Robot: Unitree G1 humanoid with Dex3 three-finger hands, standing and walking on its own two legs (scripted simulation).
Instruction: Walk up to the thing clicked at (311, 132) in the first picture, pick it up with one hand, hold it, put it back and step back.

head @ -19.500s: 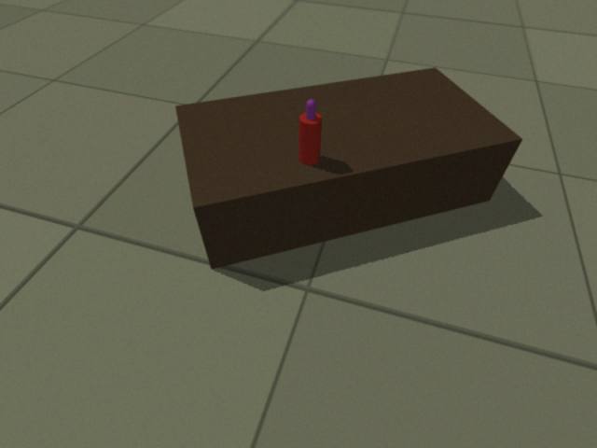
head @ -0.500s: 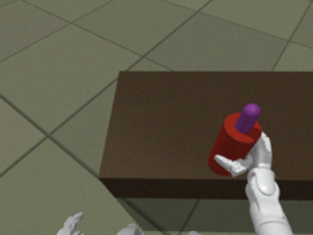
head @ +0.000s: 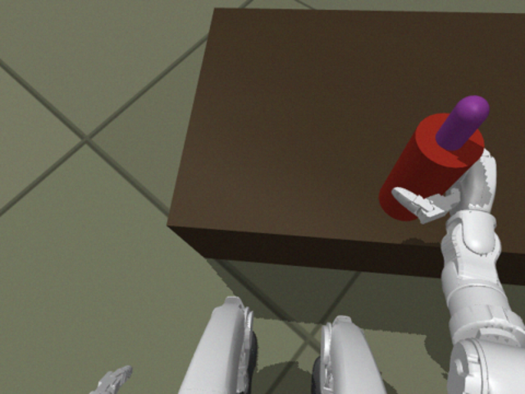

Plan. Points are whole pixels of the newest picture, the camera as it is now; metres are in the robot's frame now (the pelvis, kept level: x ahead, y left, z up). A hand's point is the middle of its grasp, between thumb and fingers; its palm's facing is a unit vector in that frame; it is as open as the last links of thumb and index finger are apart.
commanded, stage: crouch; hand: right
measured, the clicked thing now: (431, 162) +0.45 -0.18 +0.01
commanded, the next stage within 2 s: lower in 0.46 s
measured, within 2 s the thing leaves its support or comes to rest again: neither
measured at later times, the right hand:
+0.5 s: hand (410, 174) +0.48 -0.19 -0.08, palm faces +0.16 +0.99 -0.04, open 11.1 cm
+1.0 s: hand (396, 191) +0.48 -0.19 -0.16, palm faces +0.15 +0.99 -0.05, open 11.1 cm
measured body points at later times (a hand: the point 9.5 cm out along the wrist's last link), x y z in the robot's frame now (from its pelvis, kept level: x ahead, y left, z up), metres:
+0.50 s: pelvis -0.02 +0.00 -0.06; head +0.18 -0.02 +0.34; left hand +0.05 +0.28 -0.19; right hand +0.46 -0.24 -0.08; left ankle +0.07 +0.12 -0.58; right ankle +0.02 -0.11 -0.58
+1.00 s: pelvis -0.03 +0.00 -0.13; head +0.19 -0.02 +0.26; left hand +0.03 +0.27 -0.25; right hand +0.46 -0.24 -0.15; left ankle +0.07 +0.12 -0.58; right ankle +0.02 -0.11 -0.58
